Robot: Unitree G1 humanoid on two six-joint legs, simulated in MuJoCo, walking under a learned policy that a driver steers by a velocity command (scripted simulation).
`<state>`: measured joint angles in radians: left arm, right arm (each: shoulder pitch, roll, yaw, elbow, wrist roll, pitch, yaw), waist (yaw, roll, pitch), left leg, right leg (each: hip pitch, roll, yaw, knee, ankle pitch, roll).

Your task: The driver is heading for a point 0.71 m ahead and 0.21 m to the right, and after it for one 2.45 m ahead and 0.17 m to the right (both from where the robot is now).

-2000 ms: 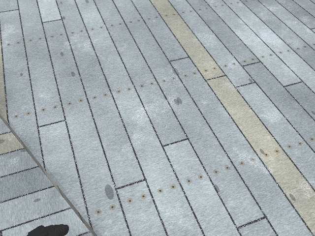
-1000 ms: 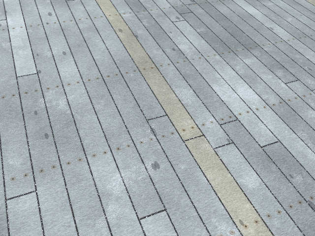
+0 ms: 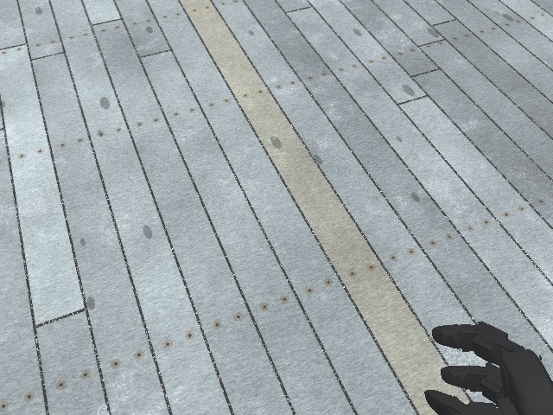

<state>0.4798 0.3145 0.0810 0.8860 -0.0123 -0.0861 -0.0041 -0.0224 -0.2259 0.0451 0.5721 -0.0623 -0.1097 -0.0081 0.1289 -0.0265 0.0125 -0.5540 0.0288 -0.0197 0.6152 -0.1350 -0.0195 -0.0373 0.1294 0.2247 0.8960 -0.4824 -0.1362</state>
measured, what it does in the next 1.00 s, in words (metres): walks ahead, turning right: right foot, then left foot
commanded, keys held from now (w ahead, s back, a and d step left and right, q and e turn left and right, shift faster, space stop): w+e+shift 0.56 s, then q+shift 0.44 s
